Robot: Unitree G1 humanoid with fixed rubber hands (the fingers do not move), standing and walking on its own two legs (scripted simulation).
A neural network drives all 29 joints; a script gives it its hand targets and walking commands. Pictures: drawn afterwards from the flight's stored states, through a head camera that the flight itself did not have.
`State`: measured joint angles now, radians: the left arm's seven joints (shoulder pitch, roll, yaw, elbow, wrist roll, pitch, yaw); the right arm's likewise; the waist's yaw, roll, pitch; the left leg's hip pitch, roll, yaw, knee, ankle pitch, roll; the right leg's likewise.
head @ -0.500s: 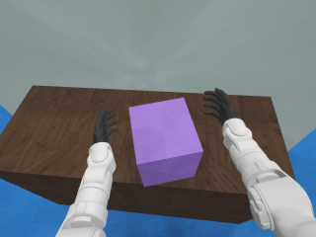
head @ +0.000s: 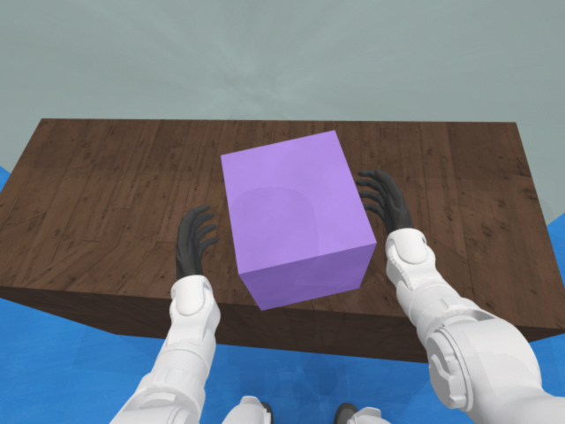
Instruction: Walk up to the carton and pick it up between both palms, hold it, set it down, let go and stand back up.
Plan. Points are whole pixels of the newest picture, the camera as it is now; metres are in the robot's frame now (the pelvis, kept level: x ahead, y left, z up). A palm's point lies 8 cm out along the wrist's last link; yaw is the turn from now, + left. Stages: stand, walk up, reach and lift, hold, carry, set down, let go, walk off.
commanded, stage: reach and lift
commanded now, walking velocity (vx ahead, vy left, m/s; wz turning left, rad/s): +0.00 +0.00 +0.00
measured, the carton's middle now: (295, 227) +0.41 +0.05 -0.03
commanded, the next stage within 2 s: none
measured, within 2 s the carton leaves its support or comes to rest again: neither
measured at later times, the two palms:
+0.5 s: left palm (213, 266) +0.34 +0.16 -0.04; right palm (381, 225) +0.42 -0.08 -0.03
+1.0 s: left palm (215, 270) +0.33 +0.16 -0.04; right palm (382, 229) +0.41 -0.08 -0.03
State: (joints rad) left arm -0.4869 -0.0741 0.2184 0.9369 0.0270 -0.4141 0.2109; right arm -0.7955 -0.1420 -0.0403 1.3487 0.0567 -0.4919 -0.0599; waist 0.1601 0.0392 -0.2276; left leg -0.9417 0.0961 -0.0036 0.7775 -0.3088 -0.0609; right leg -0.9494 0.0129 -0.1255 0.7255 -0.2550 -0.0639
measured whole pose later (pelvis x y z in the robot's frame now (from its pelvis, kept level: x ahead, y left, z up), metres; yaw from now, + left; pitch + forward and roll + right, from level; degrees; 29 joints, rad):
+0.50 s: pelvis +0.00 -0.01 -0.01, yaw +0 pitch +26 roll +0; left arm -0.51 -0.17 0.34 0.92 0.17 -0.43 0.23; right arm -0.82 -0.04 -0.13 1.37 -0.10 -0.53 -0.13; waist 0.14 0.03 -0.21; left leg -0.97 0.10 0.00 0.87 -0.35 -0.07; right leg -0.99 0.01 -0.12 0.84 -0.31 -0.08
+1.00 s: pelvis +0.01 -0.01 +0.00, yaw +1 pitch +26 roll -1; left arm -0.50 -0.20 0.49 1.01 0.27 -0.57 0.20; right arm -0.81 -0.01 -0.33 1.44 -0.36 -0.63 -0.16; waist 0.11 0.04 -0.19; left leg -0.91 0.10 -0.02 0.79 -0.33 -0.07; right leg -0.92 0.01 -0.13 0.75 -0.29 -0.08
